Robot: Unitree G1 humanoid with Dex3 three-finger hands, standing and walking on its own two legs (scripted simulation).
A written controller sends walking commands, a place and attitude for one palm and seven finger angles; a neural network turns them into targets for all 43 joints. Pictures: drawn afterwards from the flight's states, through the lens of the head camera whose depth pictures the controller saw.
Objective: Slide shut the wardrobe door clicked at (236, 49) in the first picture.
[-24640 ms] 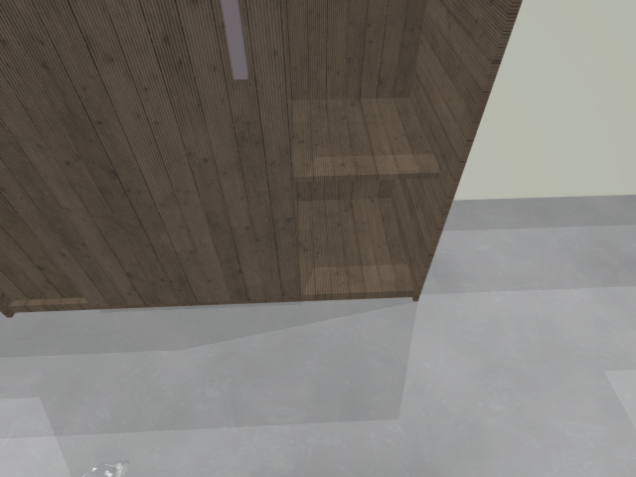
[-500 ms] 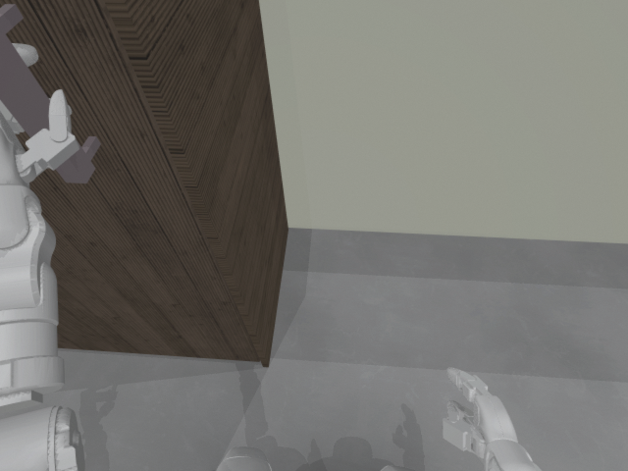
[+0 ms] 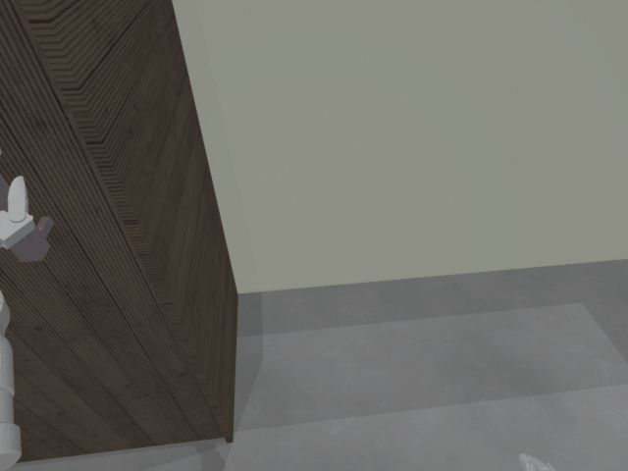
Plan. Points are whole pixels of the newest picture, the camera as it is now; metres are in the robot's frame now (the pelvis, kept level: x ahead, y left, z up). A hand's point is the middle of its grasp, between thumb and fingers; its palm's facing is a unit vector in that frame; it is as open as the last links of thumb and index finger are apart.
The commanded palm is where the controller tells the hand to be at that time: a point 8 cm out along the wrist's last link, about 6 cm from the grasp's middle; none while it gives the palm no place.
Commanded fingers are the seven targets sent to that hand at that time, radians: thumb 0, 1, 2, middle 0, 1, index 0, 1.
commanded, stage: stop walking and hold the door there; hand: left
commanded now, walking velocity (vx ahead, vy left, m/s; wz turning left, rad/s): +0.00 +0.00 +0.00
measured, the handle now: (4, 187) +0.36 +0.36 +0.22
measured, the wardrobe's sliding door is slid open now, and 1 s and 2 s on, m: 0.00 0.00 0.00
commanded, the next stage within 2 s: none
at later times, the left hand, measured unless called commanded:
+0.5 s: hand (18, 214) +0.33 +0.34 +0.21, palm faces +0.59 -0.77 -0.23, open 7.0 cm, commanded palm +0.28 +0.36 +0.20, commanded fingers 0.00 0.90 0.90 -0.45 -1.40 -0.45 -1.40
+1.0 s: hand (17, 214) +0.33 +0.34 +0.21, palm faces +0.61 -0.74 -0.27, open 7.0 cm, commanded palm +0.28 +0.37 +0.20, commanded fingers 0.00 0.90 0.90 -0.45 -1.40 -0.45 -1.40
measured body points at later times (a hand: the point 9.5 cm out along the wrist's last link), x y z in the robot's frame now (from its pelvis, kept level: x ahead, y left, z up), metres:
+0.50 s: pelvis +0.02 +0.02 +0.00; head +0.01 +0.01 +0.45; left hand +0.29 +0.37 +0.22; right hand +0.19 -0.23 -0.09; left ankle +0.04 +0.10 -0.74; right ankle +0.04 -0.10 -0.74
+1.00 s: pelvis +0.02 +0.00 +0.00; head +0.01 -0.01 +0.45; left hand +0.29 +0.37 +0.22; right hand +0.16 -0.26 -0.10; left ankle +0.04 +0.10 -0.74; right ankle +0.04 -0.10 -0.74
